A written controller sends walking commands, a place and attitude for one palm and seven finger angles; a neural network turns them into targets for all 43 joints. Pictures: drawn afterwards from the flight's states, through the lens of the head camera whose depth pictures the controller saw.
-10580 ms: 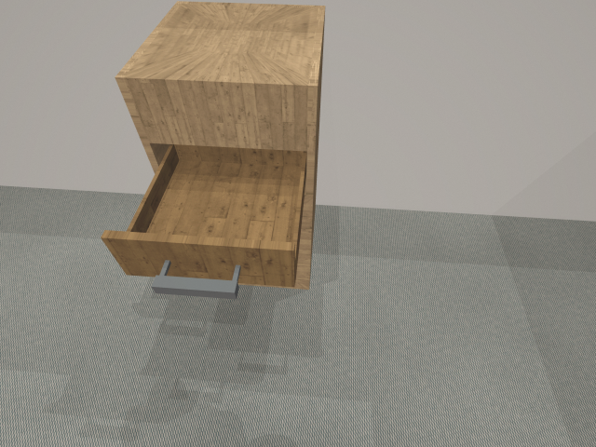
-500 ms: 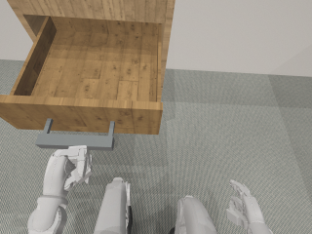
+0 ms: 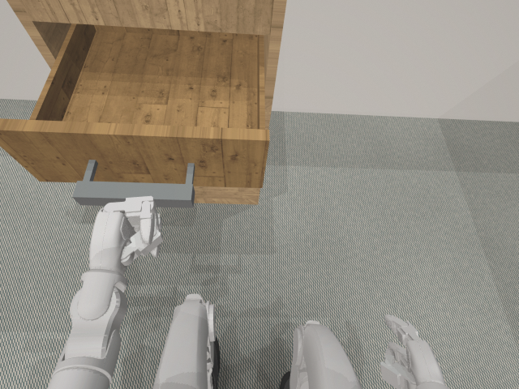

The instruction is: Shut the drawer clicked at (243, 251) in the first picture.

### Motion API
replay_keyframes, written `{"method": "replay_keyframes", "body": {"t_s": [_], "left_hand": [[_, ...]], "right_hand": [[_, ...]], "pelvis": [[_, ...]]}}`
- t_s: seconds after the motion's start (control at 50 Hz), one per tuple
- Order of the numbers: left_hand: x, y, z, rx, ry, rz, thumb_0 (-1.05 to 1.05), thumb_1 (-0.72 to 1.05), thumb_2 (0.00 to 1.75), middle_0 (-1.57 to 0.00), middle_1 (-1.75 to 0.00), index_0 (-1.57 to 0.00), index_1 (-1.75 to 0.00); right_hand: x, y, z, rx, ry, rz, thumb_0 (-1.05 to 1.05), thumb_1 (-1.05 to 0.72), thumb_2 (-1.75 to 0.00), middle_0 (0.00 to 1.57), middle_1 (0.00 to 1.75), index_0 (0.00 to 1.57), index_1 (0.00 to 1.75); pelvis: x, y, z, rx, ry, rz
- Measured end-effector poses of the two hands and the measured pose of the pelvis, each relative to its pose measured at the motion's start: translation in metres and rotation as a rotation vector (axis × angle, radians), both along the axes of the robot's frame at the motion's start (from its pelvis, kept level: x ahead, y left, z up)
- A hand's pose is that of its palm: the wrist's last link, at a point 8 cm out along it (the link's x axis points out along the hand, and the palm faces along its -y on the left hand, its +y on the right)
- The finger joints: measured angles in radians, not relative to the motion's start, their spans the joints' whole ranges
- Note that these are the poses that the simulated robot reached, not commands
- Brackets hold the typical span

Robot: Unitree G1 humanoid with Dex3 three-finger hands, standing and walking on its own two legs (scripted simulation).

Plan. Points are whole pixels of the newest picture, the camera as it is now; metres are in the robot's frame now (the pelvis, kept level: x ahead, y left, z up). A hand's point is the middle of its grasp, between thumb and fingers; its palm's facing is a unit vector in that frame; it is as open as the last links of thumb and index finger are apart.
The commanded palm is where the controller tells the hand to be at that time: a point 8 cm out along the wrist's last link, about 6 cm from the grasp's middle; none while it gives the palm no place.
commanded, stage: push the drawer shut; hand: left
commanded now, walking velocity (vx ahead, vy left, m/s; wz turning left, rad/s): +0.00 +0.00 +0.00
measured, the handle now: (139, 181) +0.41 +0.21 +0.02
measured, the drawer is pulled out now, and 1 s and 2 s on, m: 0.23 0.11 0.00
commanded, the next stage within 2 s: none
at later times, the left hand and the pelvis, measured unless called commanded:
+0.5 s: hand (162, 195) +0.39 +0.17 +0.01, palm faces +0.03 -1.00 -0.06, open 3.0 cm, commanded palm +0.39 +0.22 +0.02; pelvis +0.00 +0.00 +0.00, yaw -1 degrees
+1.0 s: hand (167, 163) +0.45 +0.18 +0.01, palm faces +0.03 -1.00 -0.06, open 3.1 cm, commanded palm +0.45 +0.21 +0.02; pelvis +0.00 +0.00 -0.01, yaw -1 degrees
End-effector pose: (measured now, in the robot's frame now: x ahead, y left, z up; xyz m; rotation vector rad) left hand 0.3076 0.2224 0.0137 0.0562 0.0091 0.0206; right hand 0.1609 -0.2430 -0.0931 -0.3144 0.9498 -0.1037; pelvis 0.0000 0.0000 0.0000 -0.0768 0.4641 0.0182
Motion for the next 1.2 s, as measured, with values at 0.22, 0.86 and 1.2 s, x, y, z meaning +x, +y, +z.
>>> {"method": "replay_keyframes", "body": {"t_s": [0.22, 0.86, 1.2], "left_hand": [[0.034, 0.001, 0.000, 0.000, 0.002, 0.003, -0.01, 0.85, 0.93, -1.40, -1.60, -1.40, -1.60], [0.103, 0.008, 0.000, 0.007, -0.019, 0.012, -0.01, 0.80, 0.91, -1.40, -1.60, -1.40, -1.60], [0.143, 0.011, 0.001, 0.006, -0.027, 0.015, 0.01, 0.79, 0.89, -1.40, -1.60, -1.40, -1.60]], "right_hand": [[-0.014, -0.003, -0.002, -0.007, 0.058, -0.029, 0.01, -0.91, -0.90, 0.20, 0.30, 0.21, 0.30], [-0.057, -0.017, -0.017, -0.034, 0.201, -0.092, 0.01, -0.91, -0.90, 0.20, 0.30, 0.21, 0.30], [-0.102, -0.022, -0.023, -0.048, 0.315, -0.149, 0.01, -0.91, -0.90, 0.20, 0.30, 0.21, 0.30]], "pelvis": [[0.001, 0.002, 0.003, 0.001, 0.008, -0.005], [-0.001, -0.001, -0.004, 0.000, 0.034, -0.015], [-0.003, -0.001, -0.012, -0.006, 0.054, -0.029]]}}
